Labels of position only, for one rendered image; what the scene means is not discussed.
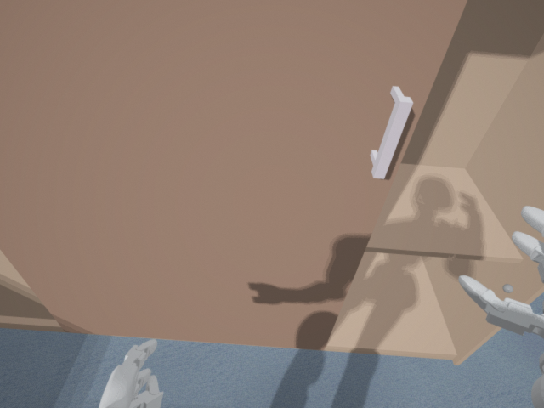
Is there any handle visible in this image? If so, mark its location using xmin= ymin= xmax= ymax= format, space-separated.
xmin=370 ymin=86 xmax=413 ymax=179

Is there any wardrobe door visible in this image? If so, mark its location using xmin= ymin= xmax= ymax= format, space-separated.
xmin=0 ymin=250 xmax=55 ymax=320
xmin=0 ymin=0 xmax=468 ymax=350

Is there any right robot hand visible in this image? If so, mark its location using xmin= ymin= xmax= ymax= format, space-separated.
xmin=458 ymin=206 xmax=544 ymax=339

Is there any left robot hand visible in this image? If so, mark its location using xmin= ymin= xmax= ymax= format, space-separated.
xmin=99 ymin=339 xmax=163 ymax=408

